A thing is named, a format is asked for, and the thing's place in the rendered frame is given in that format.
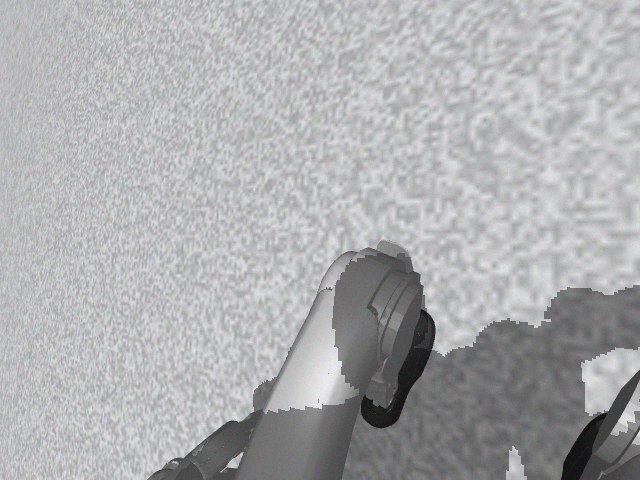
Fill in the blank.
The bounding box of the right robot foot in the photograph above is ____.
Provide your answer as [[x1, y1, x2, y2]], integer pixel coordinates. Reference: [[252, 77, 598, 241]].
[[561, 412, 608, 480]]

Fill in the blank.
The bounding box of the left robot arm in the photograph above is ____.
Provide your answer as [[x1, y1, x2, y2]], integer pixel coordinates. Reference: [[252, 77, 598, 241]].
[[147, 458, 203, 480]]

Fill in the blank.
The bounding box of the left robot foot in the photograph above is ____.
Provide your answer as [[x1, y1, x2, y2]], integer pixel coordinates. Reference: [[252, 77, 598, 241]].
[[361, 309, 436, 428]]

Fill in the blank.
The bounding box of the left robot hand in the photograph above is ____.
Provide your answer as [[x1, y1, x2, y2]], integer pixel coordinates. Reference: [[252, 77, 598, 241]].
[[185, 409, 262, 480]]

